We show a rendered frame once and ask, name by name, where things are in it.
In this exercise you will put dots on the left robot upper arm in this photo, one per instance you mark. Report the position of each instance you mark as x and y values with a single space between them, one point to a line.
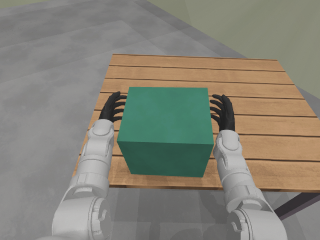
86 218

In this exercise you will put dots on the carton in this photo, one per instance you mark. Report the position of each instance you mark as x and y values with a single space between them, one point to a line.
166 131

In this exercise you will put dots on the right robot forearm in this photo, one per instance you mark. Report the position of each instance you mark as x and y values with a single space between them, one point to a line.
239 188

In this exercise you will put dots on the robot left hand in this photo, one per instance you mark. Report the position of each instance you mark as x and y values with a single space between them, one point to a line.
109 110

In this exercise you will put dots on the right robot upper arm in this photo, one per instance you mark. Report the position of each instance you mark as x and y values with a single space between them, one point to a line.
251 224

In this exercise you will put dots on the left robot forearm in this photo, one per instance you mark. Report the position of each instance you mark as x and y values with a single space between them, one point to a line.
91 178

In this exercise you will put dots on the robot right hand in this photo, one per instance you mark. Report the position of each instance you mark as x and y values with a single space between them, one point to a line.
226 119

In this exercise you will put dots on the table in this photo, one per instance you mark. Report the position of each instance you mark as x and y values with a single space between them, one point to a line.
278 130

